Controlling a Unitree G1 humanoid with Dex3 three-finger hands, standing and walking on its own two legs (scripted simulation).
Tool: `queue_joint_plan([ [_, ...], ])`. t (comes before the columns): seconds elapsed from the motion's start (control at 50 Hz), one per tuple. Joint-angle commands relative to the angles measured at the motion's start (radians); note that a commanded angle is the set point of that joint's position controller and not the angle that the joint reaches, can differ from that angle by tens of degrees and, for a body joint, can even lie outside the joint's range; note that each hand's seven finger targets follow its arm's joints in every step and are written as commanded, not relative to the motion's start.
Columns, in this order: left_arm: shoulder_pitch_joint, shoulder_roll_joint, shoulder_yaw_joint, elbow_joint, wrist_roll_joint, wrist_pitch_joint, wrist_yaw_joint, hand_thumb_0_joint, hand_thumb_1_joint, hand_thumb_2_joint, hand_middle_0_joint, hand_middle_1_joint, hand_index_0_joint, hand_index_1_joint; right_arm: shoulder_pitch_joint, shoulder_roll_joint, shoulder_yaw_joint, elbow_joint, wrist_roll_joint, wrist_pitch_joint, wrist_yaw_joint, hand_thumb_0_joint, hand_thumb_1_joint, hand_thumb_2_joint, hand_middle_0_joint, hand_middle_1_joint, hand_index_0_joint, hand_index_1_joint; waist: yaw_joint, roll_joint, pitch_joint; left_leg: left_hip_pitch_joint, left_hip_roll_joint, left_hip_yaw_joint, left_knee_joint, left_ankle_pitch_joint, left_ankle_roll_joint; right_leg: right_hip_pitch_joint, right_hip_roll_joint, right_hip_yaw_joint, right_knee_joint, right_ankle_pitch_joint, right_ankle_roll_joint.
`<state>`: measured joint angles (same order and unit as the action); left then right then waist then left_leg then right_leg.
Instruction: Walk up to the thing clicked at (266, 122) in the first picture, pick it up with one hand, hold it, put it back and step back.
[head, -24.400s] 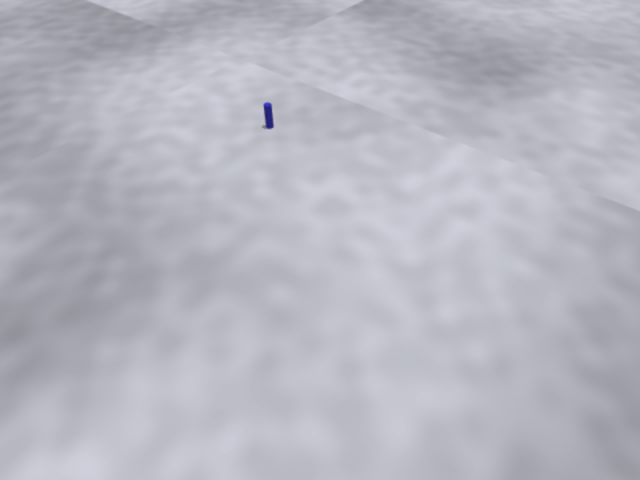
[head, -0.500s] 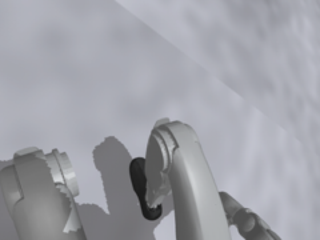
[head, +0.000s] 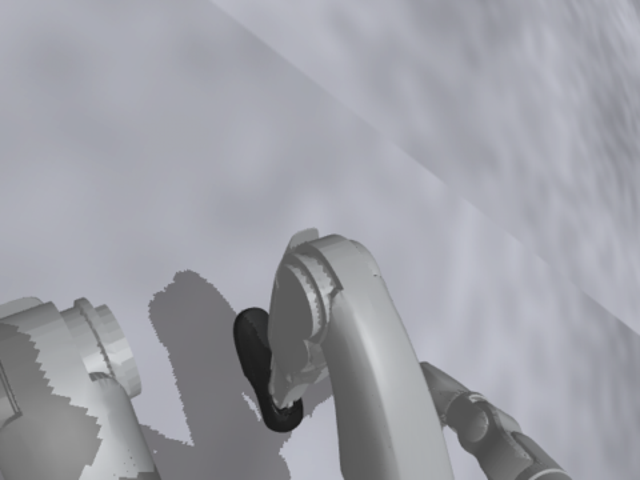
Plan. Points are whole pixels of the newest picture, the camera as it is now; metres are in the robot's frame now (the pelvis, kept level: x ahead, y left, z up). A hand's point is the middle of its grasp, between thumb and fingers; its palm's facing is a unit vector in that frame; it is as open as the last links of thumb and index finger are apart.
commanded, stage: lower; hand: left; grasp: from the side
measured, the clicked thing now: out of the picture +0.46 +0.31 -0.21
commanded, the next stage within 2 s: loosen in 0.12 s
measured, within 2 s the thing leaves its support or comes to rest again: rests again in 0.04 s
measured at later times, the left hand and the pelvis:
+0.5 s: hand out of the picture +0.47 +0.30 -0.17, palm faces +0.41 -0.91 -0.02, open 5.8 cm; pelvis +0.00 +0.01 +0.00, yaw -1 degrees
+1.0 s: hand out of the picture +0.47 +0.30 -0.17, palm faces +0.41 -0.91 -0.02, open 12.7 cm; pelvis -0.01 +0.00 +0.01, yaw -1 degrees
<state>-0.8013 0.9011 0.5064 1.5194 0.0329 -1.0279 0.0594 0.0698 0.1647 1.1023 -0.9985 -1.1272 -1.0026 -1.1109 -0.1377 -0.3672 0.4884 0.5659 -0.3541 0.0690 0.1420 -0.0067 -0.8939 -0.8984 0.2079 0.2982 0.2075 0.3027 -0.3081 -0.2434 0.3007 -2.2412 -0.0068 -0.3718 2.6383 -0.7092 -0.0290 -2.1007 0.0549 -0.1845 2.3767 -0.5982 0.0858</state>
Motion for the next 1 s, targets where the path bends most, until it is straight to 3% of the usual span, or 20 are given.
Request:
queue_joint_plan([
  [0.0, -0.268, 0.187, 0.031, -0.146, -0.031, -0.098, 0.024, 0.000, 0.628, 1.331, -1.300, -1.426, -1.315, -1.415, 0.067, -0.366, -0.096, -0.013, -0.008, 0.019, -0.017, 0.000, -0.883, -0.898, 0.199, 0.300, 0.199, 0.300, -0.132, 0.573, -0.595, 0.445, 0.080, 0.092, -0.332, 0.151, -0.002, 0.306, 0.026, -0.149, -0.146, 0.182, -0.077],
  [0.04, -0.275, 0.195, 0.034, -0.153, -0.035, -0.108, 0.027, 0.000, 0.630, 1.328, -1.311, -1.425, -1.325, -1.415, 0.055, -0.369, -0.091, -0.019, -0.011, 0.017, -0.017, 0.000, -0.885, -0.898, 0.199, 0.300, 0.199, 0.300, -0.135, 0.575, -0.590, 0.445, 0.081, 0.085, -0.336, 0.145, -0.004, 0.302, 0.027, -0.154, -0.144, 0.179, -0.077],
  [0.14, -0.276, 0.189, -0.012, -0.159, -0.011, -0.120, 0.018, 0.000, 0.654, 1.331, -1.316, -1.431, -1.330, -1.420, 0.044, -0.362, -0.082, -0.010, -0.022, 0.018, -0.020, 0.000, -0.882, -0.897, 0.200, 0.300, 0.200, 0.300, -0.148, 0.596, -0.577, 0.461, 0.083, 0.085, -0.326, 0.178, -0.005, 0.309, 0.030, -0.155, -0.143, 0.205, -0.076],
  [0.2, -0.272, 0.207, -0.009, -0.147, -0.002, -0.122, 0.024, 0.000, 0.658, 1.332, -1.321, -1.431, -1.337, -1.419, 0.039, -0.371, -0.078, -0.008, -0.026, 0.023, -0.022, 0.000, -0.879, -0.896, 0.200, 0.300, 0.199, 0.300, -0.152, 0.603, -0.577, 0.485, 0.088, 0.072, -0.333, 0.203, -0.011, 0.300, 0.031, -0.165, -0.136, 0.219, -0.076],
  [0.22, -0.278, 0.200, -0.015, -0.143, -0.007, -0.124, 0.026, 0.000, 0.625, 1.252, -1.348, -1.376, -1.367, -1.359, 0.033, -0.373, -0.077, -0.012, -0.026, 0.022, -0.021, 0.000, -0.887, -0.893, 0.200, 0.300, 0.200, 0.300, -0.154, 0.602, -0.566, 0.471, 0.086, 0.074, -0.331, 0.189, -0.008, 0.302, 0.031, -0.164, -0.141, 0.213, -0.076],
  [0.28, -0.270, 0.212, 0.023, -0.139, -0.027, -0.130, 0.034, 0.000, 0.491, 1.012, -1.194, -1.154, -1.216, -1.127, 0.044, -0.376, -0.074, -0.012, -0.027, 0.022, -0.020, 0.000, -0.891, -0.889, 0.201, 0.300, 0.200, 0.300, -0.150, 0.586, -0.588, 0.475, 0.087, 0.070, -0.326, 0.187, -0.006, 0.320, 0.034, -0.161, -0.147, 0.215, -0.074],
  [0.34, -0.281, 0.194, 0.020, -0.132, -0.043, -0.142, 0.034, 0.000, 0.421, 0.843, -1.110, -1.043, -1.131, -1.017, 0.042, -0.377, -0.068, -0.013, -0.029, 0.021, -0.019, 0.000, -0.895, -0.889, 0.201, 0.300, 0.200, 0.300, -0.164, 0.580, -0.575, 0.461, 0.084, 0.062, -0.331, 0.173, -0.005, 0.320, 0.036, -0.170, -0.150, 0.206, -0.074],
  [0.38, -0.270, 0.196, 0.008, -0.123, -0.030, -0.141, 0.028, 0.000, 0.376, 0.770, -1.075, -0.986, -1.097, -0.957, 0.025, -0.375, -0.071, -0.017, -0.030, 0.018, -0.020, 0.000, -0.898, -0.889, 0.201, 0.300, 0.200, 0.300, -0.154, 0.587, -0.554, 0.463, 0.085, 0.067, -0.332, 0.168, -0.006, 0.305, 0.035, -0.167, -0.149, 0.201, -0.074],
  [0.44, -0.277, 0.181, -0.019, -0.129, -0.017, -0.141, 0.019, 0.000, 0.295, 0.713, -1.040, -0.937, -1.059, -0.911, 0.021, -0.371, -0.072, -0.019, -0.033, 0.022, -0.019, 0.000, -0.899, -0.890, 0.201, 0.300, 0.200, 0.300, -0.162, 0.591, -0.542, 0.459, 0.087, 0.069, -0.339, 0.159, -0.007, 0.301, 0.035, -0.167, -0.156, 0.190, -0.075],
  [0.48, -0.275, 0.231, 0.002, -0.134, -0.013, -0.139, 0.022, 0.000, 0.215, 0.668, -1.001, -0.892, -1.019, -0.868, 0.023, -0.376, -0.069, -0.020, -0.031, 0.025, -0.020, 0.000, -0.900, -0.890, 0.200, 0.300, 0.200, 0.300, -0.149, 0.603, -0.540, 0.453, 0.087, 0.071, -0.339, 0.150, -0.007, 0.295, 0.037, -0.166, -0.152, 0.181, -0.079],
  [0.52, -0.265, 0.192, -0.007, -0.110, -0.019, -0.136, 0.024, 0.000, 0.201, 0.618, -0.950, -0.833, -0.970, -0.806, 0.020, -0.380, -0.070, -0.026, -0.031, 0.028, -0.019, 0.000, -0.898, -0.889, 0.201, 0.300, 0.200, 0.300, -0.159, 0.595, -0.535, 0.465, 0.090, 0.059, -0.350, 0.155, -0.012, 0.295, 0.034, -0.174, -0.150, 0.186, -0.077],
  [0.54, -0.254, 0.215, 0.011, -0.101, -0.021, -0.132, 0.028, 0.000, 0.121, 0.612, -0.870, -0.753, -0.890, -0.741, 0.027, -0.381, -0.069, -0.019, -0.031, 0.027, -0.019, 0.000, -0.898, -0.895, 0.201, 0.300, 0.200, 0.300, -0.150, 0.594, -0.550, 0.461, 0.088, 0.063, -0.344, 0.153, -0.009, 0.303, 0.037, -0.170, -0.154, 0.187, -0.077],
  [0.58, -0.239, 0.198, 0.020, -0.077, -0.031, -0.119, 0.028, 0.000, 0.009, 0.529, -0.732, -0.645, -0.736, -0.637, 0.029, -0.378, -0.070, -0.025, -0.028, 0.030, -0.020, 0.000, -0.897, -0.896, 0.201, 0.300, 0.200, 0.300, -0.149, 0.562, -0.543, 0.448, 0.087, 0.065, -0.341, 0.148, -0.004, 0.302, 0.039, -0.171, -0.164, 0.182, -0.075],
  [0.64, -0.243, 0.180, -0.003, -0.078, -0.026, -0.115, 0.021, 0.000, -0.016, 0.481, -0.680, -0.580, -0.679, -0.575, 0.026, -0.372, -0.068, -0.025, -0.028, 0.030, -0.022, 0.000, -0.900, -0.897, 0.201, 0.300, 0.200, 0.300, -0.152, 0.567, -0.536, 0.452, 0.085, 0.065, -0.347, 0.152, -0.005, 0.299, 0.039, -0.173, -0.166, 0.185, -0.076],
  [0.66, -0.256, 0.155, -0.030, -0.086, -0.027, -0.117, 0.017, 0.000, -0.002, 0.476, -0.672, -0.573, -0.672, -0.568, 0.022, -0.370, -0.064, -0.032, -0.028, 0.030, -0.021, 0.000, -0.900, -0.897, 0.201, 0.300, 0.200, 0.300, -0.162, 0.559, -0.536, 0.447, 0.084, 0.063, -0.344, 0.157, -0.003, 0.306, 0.040, -0.177, -0.170, 0.191, -0.074],
  [0.68, -0.254, 0.185, -0.007, -0.089, -0.021, -0.121, 0.019, 0.000, -0.013, 0.472, -0.654, -0.558, -0.653, -0.554, 0.022, -0.377, -0.070, -0.029, -0.028, 0.030, -0.022, 0.000, -0.899, -0.898, 0.201, 0.300, 0.200, 0.300, -0.161, 0.563, -0.536, 0.452, 0.086, 0.056, -0.350, 0.153, -0.005, 0.290, 0.039, -0.181, -0.161, 0.186, -0.076],
  [0.72, -0.250, 0.196, -0.008, -0.086, -0.019, -0.123, 0.019, 0.000, -0.028, 0.437, -0.606, -0.509, -0.606, -0.504, 0.019, -0.374, -0.070, -0.024, -0.028, 0.030, -0.022, 0.000, -0.898, -0.897, 0.201, 0.300, 0.201, 0.300, -0.154, 0.572, -0.528, 0.450, 0.086, 0.059, -0.345, 0.157, -0.005, 0.291, 0.038, -0.173, -0.160, 0.191, -0.075],
  [0.82, -0.257, 0.197, 0.010, -0.084, -0.033, -0.126, 0.024, 0.000, -0.157, 0.334, -0.470, -0.374, -0.466, -0.373, 0.017, -0.372, -0.064, -0.032, -0.029, 0.029, -0.022, 0.000, -0.901, -0.899, 0.201, 0.300, 0.201, 0.300, -0.156, 0.545, -0.533, 0.424, 0.084, 0.066, -0.341, 0.132, 0.003, 0.308, 0.042, -0.172, -0.176, 0.173, -0.076],
  [0.9, -0.261, 0.187, -0.008, -0.092, -0.023, -0.128, 0.022, 0.000, -0.186, 0.264, -0.383, -0.286, -0.379, -0.284, 0.014, -0.370, -0.065, -0.030, -0.030, 0.029, -0.023, 0.000, -0.901, -0.899, 0.201, 0.300, 0.201, 0.300, -0.154, 0.578, -0.529, 0.457, 0.090, 0.059, -0.355, 0.150, -0.006, 0.292, 0.038, -0.173, -0.164, 0.179, -0.078],
  [0.98, -0.262, 0.202, 0.008, -0.105, -0.037, -0.130, 0.013, 0.000, -0.323, 0.200, -0.209, -0.172, -0.205, -0.173, 0.015, -0.371, -0.063, -0.035, -0.028, 0.029, -0.024, 0.000, -0.885, -0.897, 0.201, 0.301, 0.201, 0.301, -0.152, 0.569, -0.543, 0.444, 0.088, 0.069, -0.346, 0.129, 0.000, 0.310, 0.042, -0.169, -0.175, 0.167, -0.077],
])
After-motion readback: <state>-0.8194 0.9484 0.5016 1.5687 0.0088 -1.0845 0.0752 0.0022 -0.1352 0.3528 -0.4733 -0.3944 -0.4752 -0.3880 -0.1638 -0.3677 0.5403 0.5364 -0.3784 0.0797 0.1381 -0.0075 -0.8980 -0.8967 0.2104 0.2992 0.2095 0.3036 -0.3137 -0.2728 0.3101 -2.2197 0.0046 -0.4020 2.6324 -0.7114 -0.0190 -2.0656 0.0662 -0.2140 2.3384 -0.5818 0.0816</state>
